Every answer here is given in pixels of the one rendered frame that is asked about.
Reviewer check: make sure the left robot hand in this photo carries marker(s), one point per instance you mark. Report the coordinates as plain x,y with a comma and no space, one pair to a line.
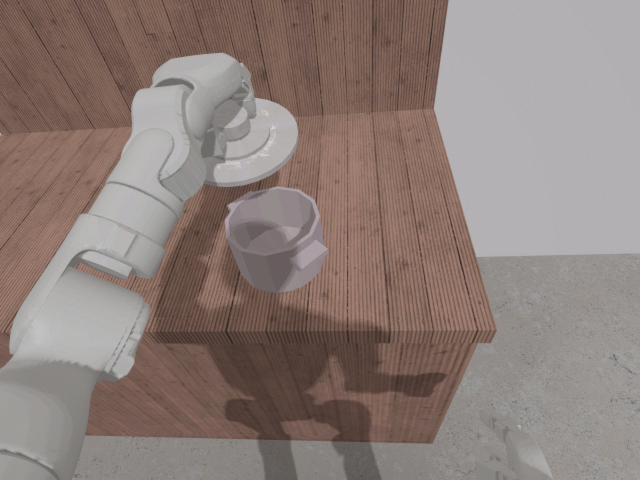
224,77

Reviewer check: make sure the lid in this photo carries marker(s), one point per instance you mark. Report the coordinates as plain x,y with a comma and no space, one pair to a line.
263,150

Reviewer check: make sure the knob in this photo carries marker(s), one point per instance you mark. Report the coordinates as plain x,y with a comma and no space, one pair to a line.
233,121

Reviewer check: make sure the right robot hand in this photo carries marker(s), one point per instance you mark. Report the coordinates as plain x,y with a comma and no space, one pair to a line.
524,457

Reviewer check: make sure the pot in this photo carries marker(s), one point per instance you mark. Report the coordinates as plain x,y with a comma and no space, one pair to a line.
276,238

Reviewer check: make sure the table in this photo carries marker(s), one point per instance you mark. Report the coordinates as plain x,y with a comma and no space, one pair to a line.
374,347

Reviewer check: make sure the left robot forearm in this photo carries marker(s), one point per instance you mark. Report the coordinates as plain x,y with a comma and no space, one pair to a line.
161,166

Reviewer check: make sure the left robot upper arm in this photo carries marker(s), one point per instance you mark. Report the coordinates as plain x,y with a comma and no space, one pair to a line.
87,330

